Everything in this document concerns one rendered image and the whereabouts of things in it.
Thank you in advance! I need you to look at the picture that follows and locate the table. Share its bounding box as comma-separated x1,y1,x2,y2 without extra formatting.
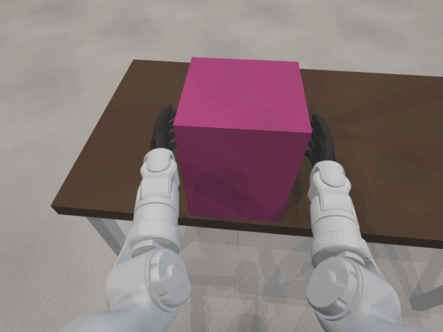
51,59,443,311

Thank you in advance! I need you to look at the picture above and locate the robot left hand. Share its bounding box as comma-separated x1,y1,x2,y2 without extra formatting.
150,105,177,151

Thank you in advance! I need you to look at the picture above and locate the left robot upper arm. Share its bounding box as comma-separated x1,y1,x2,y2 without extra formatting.
58,248,191,332

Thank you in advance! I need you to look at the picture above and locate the robot right forearm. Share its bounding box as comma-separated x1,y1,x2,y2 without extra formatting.
308,160,387,282

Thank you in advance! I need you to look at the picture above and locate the carton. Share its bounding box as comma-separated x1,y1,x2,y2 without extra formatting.
173,57,312,222

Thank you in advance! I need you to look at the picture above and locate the right robot upper arm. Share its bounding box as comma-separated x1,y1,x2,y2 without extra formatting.
306,257,435,332

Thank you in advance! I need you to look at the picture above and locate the robot right hand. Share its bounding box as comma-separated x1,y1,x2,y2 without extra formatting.
305,113,336,169

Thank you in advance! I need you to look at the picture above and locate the robot left forearm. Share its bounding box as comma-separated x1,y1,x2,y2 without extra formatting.
105,148,181,302

